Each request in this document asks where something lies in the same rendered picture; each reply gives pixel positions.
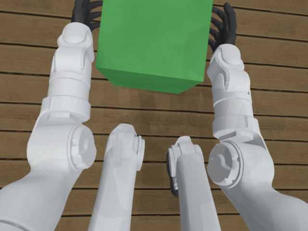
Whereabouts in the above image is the right robot upper arm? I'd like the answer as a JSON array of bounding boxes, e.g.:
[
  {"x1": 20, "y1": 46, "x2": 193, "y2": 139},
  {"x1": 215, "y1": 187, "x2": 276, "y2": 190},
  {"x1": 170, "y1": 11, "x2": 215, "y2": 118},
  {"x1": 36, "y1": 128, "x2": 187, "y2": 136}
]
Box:
[{"x1": 206, "y1": 141, "x2": 308, "y2": 231}]

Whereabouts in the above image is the right robot foot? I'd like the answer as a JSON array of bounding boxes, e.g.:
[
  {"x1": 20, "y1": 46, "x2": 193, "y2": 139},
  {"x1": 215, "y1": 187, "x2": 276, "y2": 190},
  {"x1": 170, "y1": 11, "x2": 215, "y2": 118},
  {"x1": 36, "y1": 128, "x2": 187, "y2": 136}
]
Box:
[{"x1": 167, "y1": 153, "x2": 179, "y2": 198}]

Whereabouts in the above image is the right robot hand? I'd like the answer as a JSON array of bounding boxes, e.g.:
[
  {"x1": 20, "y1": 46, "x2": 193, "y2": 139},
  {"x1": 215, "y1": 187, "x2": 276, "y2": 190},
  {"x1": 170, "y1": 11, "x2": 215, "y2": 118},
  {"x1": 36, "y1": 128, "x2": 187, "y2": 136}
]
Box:
[{"x1": 208, "y1": 2, "x2": 237, "y2": 53}]

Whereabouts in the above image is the left robot upper arm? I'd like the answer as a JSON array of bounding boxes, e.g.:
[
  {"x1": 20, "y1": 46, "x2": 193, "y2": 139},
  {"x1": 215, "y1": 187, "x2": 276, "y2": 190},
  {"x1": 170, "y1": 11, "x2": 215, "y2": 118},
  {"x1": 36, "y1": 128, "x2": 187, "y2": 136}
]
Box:
[{"x1": 0, "y1": 123, "x2": 97, "y2": 231}]

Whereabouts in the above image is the robot right forearm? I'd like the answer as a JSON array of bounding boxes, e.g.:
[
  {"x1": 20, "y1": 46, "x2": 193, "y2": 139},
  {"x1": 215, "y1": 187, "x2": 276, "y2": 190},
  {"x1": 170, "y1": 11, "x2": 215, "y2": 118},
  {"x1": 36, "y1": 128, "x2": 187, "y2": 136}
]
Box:
[{"x1": 207, "y1": 44, "x2": 269, "y2": 153}]

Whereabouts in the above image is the robot left forearm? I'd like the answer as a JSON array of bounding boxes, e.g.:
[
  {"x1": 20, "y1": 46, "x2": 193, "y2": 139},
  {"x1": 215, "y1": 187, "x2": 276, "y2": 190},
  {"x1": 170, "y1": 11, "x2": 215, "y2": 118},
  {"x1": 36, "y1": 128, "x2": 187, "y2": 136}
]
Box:
[{"x1": 26, "y1": 22, "x2": 95, "y2": 158}]

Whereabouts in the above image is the robot right shin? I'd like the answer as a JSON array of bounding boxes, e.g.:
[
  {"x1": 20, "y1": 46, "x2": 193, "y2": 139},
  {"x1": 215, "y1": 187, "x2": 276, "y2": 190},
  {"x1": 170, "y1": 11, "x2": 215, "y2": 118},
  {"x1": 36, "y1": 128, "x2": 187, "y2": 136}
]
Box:
[{"x1": 172, "y1": 136, "x2": 204, "y2": 190}]

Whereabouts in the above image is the carton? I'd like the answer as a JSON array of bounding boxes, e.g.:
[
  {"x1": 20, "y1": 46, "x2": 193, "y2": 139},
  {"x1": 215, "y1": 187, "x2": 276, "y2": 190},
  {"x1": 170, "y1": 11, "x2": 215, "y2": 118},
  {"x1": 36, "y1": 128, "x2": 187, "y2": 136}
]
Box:
[{"x1": 95, "y1": 0, "x2": 213, "y2": 94}]

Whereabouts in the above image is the left robot hand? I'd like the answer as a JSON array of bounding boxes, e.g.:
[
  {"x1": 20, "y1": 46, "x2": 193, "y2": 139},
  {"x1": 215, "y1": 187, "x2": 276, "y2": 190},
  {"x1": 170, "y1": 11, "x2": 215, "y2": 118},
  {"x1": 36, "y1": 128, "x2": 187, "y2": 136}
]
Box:
[{"x1": 71, "y1": 0, "x2": 103, "y2": 32}]

